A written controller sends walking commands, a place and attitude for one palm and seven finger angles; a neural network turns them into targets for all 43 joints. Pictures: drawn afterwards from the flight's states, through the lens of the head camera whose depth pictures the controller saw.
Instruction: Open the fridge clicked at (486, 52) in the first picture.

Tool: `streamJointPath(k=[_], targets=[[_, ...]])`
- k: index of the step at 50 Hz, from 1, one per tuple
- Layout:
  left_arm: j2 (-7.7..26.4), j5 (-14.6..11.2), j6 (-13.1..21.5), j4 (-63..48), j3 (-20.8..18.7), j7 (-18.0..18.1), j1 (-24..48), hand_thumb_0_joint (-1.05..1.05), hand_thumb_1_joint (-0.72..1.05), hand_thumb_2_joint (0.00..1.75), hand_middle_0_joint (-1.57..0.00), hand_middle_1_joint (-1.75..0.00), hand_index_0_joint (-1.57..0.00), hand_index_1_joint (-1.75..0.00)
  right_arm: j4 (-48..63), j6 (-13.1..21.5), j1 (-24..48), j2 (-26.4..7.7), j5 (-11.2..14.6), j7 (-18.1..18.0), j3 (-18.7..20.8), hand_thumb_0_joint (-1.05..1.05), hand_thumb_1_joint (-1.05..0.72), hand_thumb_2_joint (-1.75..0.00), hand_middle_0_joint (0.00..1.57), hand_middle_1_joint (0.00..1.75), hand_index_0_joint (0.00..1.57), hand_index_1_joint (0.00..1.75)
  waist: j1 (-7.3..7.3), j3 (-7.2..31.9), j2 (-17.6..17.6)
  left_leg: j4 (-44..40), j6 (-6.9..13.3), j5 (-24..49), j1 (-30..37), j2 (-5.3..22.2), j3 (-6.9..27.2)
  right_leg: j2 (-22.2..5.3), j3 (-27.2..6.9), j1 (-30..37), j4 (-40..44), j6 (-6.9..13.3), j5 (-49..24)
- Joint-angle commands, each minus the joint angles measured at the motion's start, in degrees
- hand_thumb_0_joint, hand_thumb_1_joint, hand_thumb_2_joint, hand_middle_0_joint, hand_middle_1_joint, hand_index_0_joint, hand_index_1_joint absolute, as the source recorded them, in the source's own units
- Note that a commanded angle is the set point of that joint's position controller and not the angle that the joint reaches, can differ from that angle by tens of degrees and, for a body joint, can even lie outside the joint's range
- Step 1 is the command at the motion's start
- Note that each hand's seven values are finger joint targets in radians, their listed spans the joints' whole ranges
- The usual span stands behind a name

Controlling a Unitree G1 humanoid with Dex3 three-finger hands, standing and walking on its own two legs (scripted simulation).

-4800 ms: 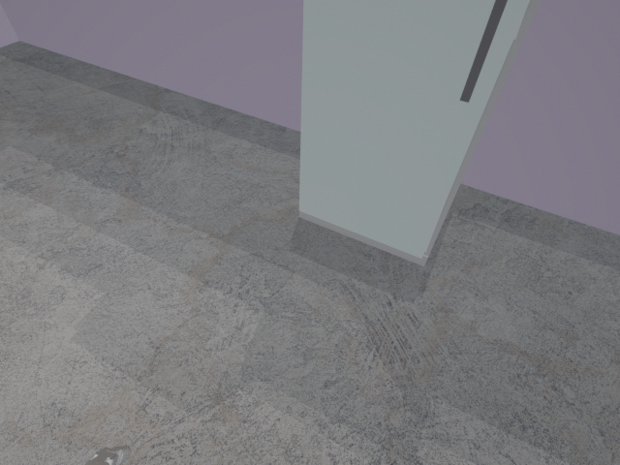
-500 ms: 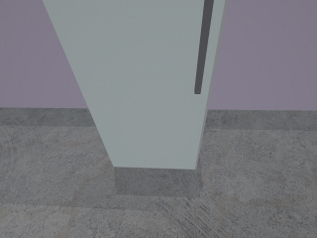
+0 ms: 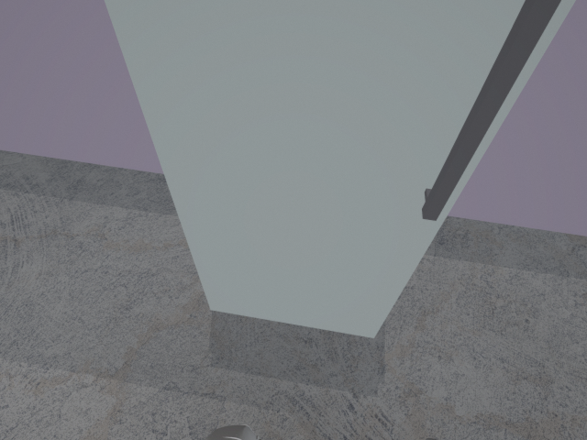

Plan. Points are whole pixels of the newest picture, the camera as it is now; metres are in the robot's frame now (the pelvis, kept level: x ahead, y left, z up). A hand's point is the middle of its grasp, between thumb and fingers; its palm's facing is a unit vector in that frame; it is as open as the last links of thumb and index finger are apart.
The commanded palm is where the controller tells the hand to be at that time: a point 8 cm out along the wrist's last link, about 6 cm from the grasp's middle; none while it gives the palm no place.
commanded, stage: come to a stop and stand still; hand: right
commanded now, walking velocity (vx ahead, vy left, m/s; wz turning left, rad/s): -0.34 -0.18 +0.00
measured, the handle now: (477, 108) +0.49 -0.18 +0.21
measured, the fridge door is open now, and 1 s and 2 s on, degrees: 0 0 0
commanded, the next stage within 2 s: none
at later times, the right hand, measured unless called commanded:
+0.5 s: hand out of the picture +0.05 -0.25 -0.17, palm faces +0.04 +0.98 -0.18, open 7.3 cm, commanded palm none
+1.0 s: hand out of the picture -0.06 -0.17 -0.13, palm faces -0.01 +0.98 -0.22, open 7.3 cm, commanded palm none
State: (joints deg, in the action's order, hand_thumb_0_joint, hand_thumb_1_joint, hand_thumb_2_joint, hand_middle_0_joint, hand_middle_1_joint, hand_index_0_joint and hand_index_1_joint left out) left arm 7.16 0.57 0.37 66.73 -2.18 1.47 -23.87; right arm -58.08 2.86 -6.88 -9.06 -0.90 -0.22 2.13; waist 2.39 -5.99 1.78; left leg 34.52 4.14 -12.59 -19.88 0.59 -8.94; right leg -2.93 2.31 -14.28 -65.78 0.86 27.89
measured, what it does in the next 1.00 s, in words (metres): steps on the spot: right foot, then left foot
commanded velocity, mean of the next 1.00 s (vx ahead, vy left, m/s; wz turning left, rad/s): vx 0.00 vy -0.01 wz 0.00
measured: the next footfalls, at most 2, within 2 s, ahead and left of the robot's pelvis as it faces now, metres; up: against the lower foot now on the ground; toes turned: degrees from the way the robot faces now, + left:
right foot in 0.32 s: +0.09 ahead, -0.14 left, +0.00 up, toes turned -2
left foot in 0.84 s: -0.05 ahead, +0.08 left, +0.00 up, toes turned +8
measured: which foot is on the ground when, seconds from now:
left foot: down 0.00-0.34, up 0.36-0.82, down 0.84-1.00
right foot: up 0.00-0.30, down 0.32-0.84, up 0.86-1.00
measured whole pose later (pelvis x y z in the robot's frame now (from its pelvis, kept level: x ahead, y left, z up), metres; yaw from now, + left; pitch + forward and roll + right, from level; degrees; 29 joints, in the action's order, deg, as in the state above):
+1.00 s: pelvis -0.05 +0.00 +0.03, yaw +4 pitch -1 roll -3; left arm 10.9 1.9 -3.4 63.7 -4.2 -0.3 -20.7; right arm -63.4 -0.5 -21.2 -6.2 -1.2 -1.1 0.9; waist 0.1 2.6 1.5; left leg 19.1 1.1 -13.2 -5.3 2.4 -2.2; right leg -0.7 2.3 -25.1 -49.9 -2.0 14.4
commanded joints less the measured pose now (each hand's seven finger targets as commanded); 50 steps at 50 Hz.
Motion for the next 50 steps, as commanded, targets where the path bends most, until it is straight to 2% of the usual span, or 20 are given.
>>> streamJointPath(k=[1, 3, 6, 10, 15, 16, 17, 18, 22, 25, 34, 36, 40, 41, 42, 43, 44, 45, 47, 50], targets=[[0.5, 0.0, -0.6, -2.5, 0.2, 0.2, -4.2, 0.0, 0.9, 0.9, -0.2, -0.3, -0.2, -0.3, 1.3, -0.3, -2.4, -5.8, -0.1, -2.2, 0.7, 0.0, -0.9, -0.9, 0.2, 0.3, 0.2, 0.3, 0.5, 3.8, -3.0, -19.1, 5.5, 24.4, -2.3, 16.7, 12.0, -3.4, -3.1, -3.0, 5.0, -1.5, -4.1], [0.2, -0.5, -1.6, -3.3, 0.1, 0.2, -3.8, 0.0, 0.9, 0.9, -0.2, -0.3, -0.2, -0.3, 1.7, -0.9, -3.1, -6.9, -0.5, -2.4, 1.1, 0.0, -0.9, -0.9, 0.2, 0.3, 0.2, 0.3, -0.22, 5.5, -6.6, -16.4, 5.9, 28.4, -0.4, 15.7, 9.5, -1.8, -1.0, -2.3, 12.6, -2.1, -3.5], [1.5, -0.3, -2.4, -5.5, -0.5, 0.0, 1.0, 0.0, 0.9, 0.9, -0.2, -0.3, -0.2, -0.3, 1.4, -2.0, -6.7, -8.1, -0.4, -2.4, 1.8, 0.0, -0.9, -0.9, 0.2, 0.3, 0.2, 0.3, -2.68, 6.3, -7.8, -14.8, 6.8, 29.4, 3.5, 16.1, 11.7, 0.1, 0.4, -4.7, 15.8, -2.9, -4.4], [3.5, -0.2, -2.7, -8.1, -1.6, 0.0, 5.6, 0.0, 0.9, 0.9, -0.2, -0.3, -0.2, -0.3, 2.7, -3.2, -5.7, -9.5, -0.7, -2.5, 2.8, 0.0, -0.9, -0.9, 0.2, 0.3, 0.2, 0.3, -3.0, 6.4, -11.0, -12.8, 7.8, 32.1, 5.1, 17.3, 13.6, 0.5, -0.4, -5.8, 17.0, -3.3, -3.7], [5.0, -0.1, -1.7, -8.4, -1.8, -0.1, 4.2, 0.0, 0.9, 0.9, -0.2, -0.3, -0.2, -0.3, 3.6, -4.0, -4.4, -9.2, -0.3, -2.3, 2.9, 0.0, -0.9, -0.9, 0.2, 0.3, 0.2, 0.3, -0.67, 8.7, -8.6, -5.9, 2.3, 18.3, 2.4, 13.1, 11.6, 0.1, 0.1, 5.7, 37.2, -2.5, -18.7], [8.1, 0.3, -1.1, -8.9, -2.1, -0.1, 4.0, 0.0, 0.9, 0.9, -0.2, -0.3, -0.2, -0.3, 4.2, -4.4, -5.8, -7.1, 0.0, -2.2, 2.5, 0.0, -0.9, -0.9, 0.2, 0.3, 0.2, 0.3, -0.87, 9.3, 1.7, -0.2, -1.2, 6.0, -1.8, 7.9, 8.1, -6.9, -7.3, 9.0, 42.5, -0.1, -27.6], [12.3, 0.8, -0.7, -10.9, -2.6, 0.1, 6.3, 0.0, 0.9, 0.9, -0.2, -0.3, -0.2, -0.3, 4.8, -4.8, -7.4, -4.3, 0.5, -2.1, 1.9, 0.0, -0.9, -0.9, 0.2, 0.3, 0.2, 0.3, -1.7, 7.8, 15.0, 8.6, -5.1, -14.6, -4.5, 1.3, 3.8, -18.6, -19.4, 4.4, 48.7, 5.5, -40.8], [13.1, 1.1, -0.9, -11.8, -2.5, 0.5, 8.8, 0.0, 0.9, 0.9, -0.2, -0.3, -0.2, -0.3, 4.6, -5.0, -6.5, -5.8, 0.2, -2.3, 2.1, 0.0, -0.9, -0.9, 0.2, 0.3, 0.2, 0.3, -1.54, 6.8, 12.0, 18.1, -4.9, -21.1, -1.5, 0.3, 8.7, -20.7, -19.9, -1.5, 50.0, 10.1, -40.6], [10.2, 0.9, 0.0, -12.6, -1.2, 1.8, 13.6, 0.0, 0.9, 0.9, -0.2, -0.3, -0.2, -0.3, 1.4, -5.5, -9.6, -6.5, -0.5, -1.6, 2.8, 0.0, -0.9, -0.9, 0.2, 0.3, 0.2, 0.3, -3.71, 5.9, 6.4, 28.4, -5.7, -12.4, -5.4, 0.1, 12.9, -13.9, -11.9, 1.2, 49.2, 7.7, -36.5], [10.6, 0.5, 0.2, -11.8, -1.5, 1.9, 11.0, 0.0, 0.9, 0.9, -0.2, -0.3, -0.2, -0.3, 0.5, -5.4, -10.6, -6.8, -0.5, -1.1, 2.6, 0.0, -0.9, -0.9, 0.2, 0.3, 0.2, 0.3, -2.55, 9.1, 3.2, 27.5, -7.0, -10.2, -7.8, 0.6, 12.2, -13.6, -10.8, 8.5, 49.4, 7.3, -34.2], [12.1, 1.0, -0.6, -8.5, -2.6, 1.0, 6.4, 0.0, 0.9, 0.9, -0.2, -0.3, -0.2, -0.3, 0.0, -6.0, -8.5, -4.6, -0.4, -0.3, 1.3, 0.0, -0.9, -0.9, 0.2, 0.3, 0.2, 0.3, 0.53, 6.5, 8.7, 9.9, -6.6, -15.3, -0.5, 1.5, 8.0, -13.0, -13.5, 7.1, 56.3, 6.1, -7.3], [12.3, 1.2, -0.8, -7.9, -2.6, 0.5, 6.7, 0.0, 0.9, 0.9, -0.2, -0.3, -0.2, -0.3, -1.0, -5.7, -9.9, -3.9, -0.2, -0.3, 0.8, 0.0, -0.9, -0.9, 0.2, 0.3, 0.2, 0.3, 0.0, 5.9, 9.9, 4.2, -5.5, -16.2, 4.0, 0.6, 6.3, -11.7, -13.6, 3.6, 58.3, 5.3, -1.3], [11.6, 0.9, -1.6, -6.9, -2.8, -0.1, 9.5, 0.0, 0.9, 0.9, -0.2, -0.3, -0.2, -0.3, -5.6, -4.9, -21.1, -3.5, 0.1, -0.6, 0.6, 0.0, -0.9, -0.9, 0.2, 0.3, 0.2, 0.3, -4.86, 5.0, 7.9, -14.0, -4.0, -7.1, 18.8, -1.5, 1.5, -6.2, -6.9, -5.7, 57.3, 0.5, 5.8], [8.9, 0.5, -1.9, -7.0, -2.4, -0.3, 9.4, 0.0, 0.9, 0.9, -0.2, -0.3, -0.2, -0.3, -6.2, -4.6, -23.5, -5.3, -0.3, -1.0, 1.0, 0.0, -0.9, -0.9, 0.2, 0.3, 0.2, 0.3, -5.77, 3.9, 2.0, -20.0, -3.3, -9.2, 21.4, 2.1, 5.3, -2.8, -3.3, -10.1, 51.0, -1.6, 6.0], [4.8, -0.1, -2.2, -7.7, -1.6, -0.4, 9.2, 0.0, 0.9, 0.9, -0.2, -0.3, -0.2, -0.3, -5.6, -4.2, -23.0, -9.0, -1.1, -1.5, 1.6, 0.0, -0.9, -0.9, 0.2, 0.3, 0.2, 0.3, -5.37, 1.3, -12.1, -28.8, 0.3, -26.3, 16.7, 13.6, 21.3, 2.5, 1.6, -15.2, 36.6, -3.4, 2.4], [5.1, 0.5, -2.8, -9.1, -1.9, -0.7, 11.3, 0.0, 0.9, 0.9, -0.2, -0.3, -0.2, -0.3, -2.9, -4.4, -16.9, -11.4, -0.8, -1.8, 1.5, 0.0, -0.9, -0.9, 0.2, 0.3, 0.2, 0.3, -5.0, -5.9, -16.4, -35.8, 3.5, -36.7, 3.0, 22.2, 30.2, 2.3, 0.9, -17.2, 25.7, -3.3, -0.4], [6.5, 1.0, -3.2, -9.3, -2.3, -1.1, 10.0, 0.0, 0.9, 0.9, -0.2, -0.3, -0.2, -0.3, -0.7, -4.3, -11.4, -11.5, -0.8, -2.0, 1.5, 0.0, -0.9, -0.9, 0.2, 0.3, 0.2, 0.3, -2.54, -5.8, -11.6, -36.7, 4.0, -34.9, -5.3, 23.2, 29.5, 1.7, -1.9, -13.3, 18.3, -2.8, -3.6], [6.2, 1.1, -3.5, -7.8, -2.4, -1.5, 7.4, 0.0, 0.9, 0.9, -0.2, -0.3, -0.2, -0.3, -0.2, -3.0, -8.3, -10.7, -0.3, -2.3, 1.8, 0.0, -0.9, -0.9, 0.2, 0.3, 0.2, 0.3, -1.31, -5.3, -13.5, -36.7, 2.2, -35.0, -5.8, 20.8, 28.5, 1.2, -2.9, -12.8, 15.0, -2.3, -6.9], [6.3, 1.2, -3.0, -5.4, -2.5, -2.2, 2.9, 0.0, 0.9, 0.9, -0.2, -0.3, -0.2, -0.3, -0.6, -1.6, -8.6, -7.4, 0.0, -1.9, 0.6, 0.0, -0.9, -0.9, 0.2, 0.3, 0.2, 0.3, -0.23, -6.7, -10.9, -32.1, -0.7, -20.6, -2.1, 15.0, 18.9, 0.6, -1.5, -14.0, 11.3, -2.8, -13.9], [6.1, 1.1, -2.0, -5.8, -2.4, -2.4, 2.9, 0.0, 0.9, 0.9, -0.2, -0.3, -0.2, -0.3, -2.7, -0.5, -15.8, -5.9, 0.1, -1.7, 0.4, 0.0, -0.9, -0.9, 0.2, 0.3, 0.2, 0.3, -2.95, -3.5, -9.4, -27.3, -1.2, -6.6, 10.2, 13.7, 14.8, 0.6, -0.1, -19.1, 10.9, -3.7, -16.9]])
